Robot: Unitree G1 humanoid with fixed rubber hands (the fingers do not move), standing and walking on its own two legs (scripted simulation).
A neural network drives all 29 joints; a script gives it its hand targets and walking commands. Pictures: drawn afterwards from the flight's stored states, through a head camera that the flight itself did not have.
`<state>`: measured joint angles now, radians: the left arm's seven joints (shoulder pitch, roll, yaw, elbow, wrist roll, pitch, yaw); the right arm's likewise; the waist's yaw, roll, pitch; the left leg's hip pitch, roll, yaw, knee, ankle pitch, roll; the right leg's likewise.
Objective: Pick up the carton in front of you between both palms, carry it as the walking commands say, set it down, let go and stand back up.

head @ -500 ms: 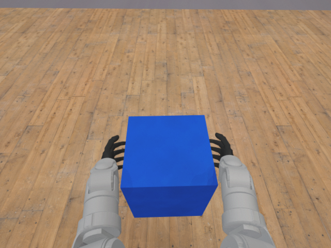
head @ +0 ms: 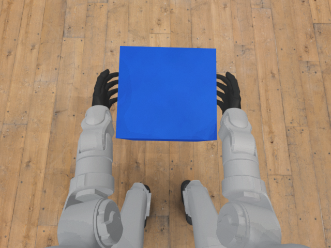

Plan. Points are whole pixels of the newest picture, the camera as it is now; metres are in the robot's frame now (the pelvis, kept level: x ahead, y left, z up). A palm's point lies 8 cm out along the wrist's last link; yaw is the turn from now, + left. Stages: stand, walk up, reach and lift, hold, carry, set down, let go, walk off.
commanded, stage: set down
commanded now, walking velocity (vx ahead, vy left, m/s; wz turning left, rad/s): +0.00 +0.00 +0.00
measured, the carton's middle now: (166, 103) +0.45 +0.00 -0.15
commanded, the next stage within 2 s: none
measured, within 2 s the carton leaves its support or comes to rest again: rests again in 1.50 s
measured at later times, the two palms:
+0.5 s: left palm (115, 102) +0.48 +0.16 -0.23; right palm (209, 108) +0.46 -0.14 -0.23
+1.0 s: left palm (122, 103) +0.53 +0.16 -0.38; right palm (198, 110) +0.49 -0.14 -0.38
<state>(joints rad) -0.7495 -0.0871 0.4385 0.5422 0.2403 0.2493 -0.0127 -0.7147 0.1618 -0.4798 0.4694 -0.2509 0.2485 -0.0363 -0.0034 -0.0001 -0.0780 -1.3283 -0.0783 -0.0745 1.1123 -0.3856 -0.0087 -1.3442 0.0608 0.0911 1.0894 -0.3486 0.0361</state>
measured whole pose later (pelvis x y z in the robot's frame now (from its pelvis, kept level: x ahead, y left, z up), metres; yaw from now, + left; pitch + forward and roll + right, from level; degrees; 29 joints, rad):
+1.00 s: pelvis -0.04 +0.01 -0.23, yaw -2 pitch +45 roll -4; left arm -1.46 0.26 0.26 0.91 0.12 0.29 0.04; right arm -1.31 -0.03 -0.52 0.68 -0.12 0.29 -0.16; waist -0.02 -0.02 0.18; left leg -2.19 -0.14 -0.07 2.00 -0.59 -0.03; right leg -2.18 0.13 0.06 1.94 -0.56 0.10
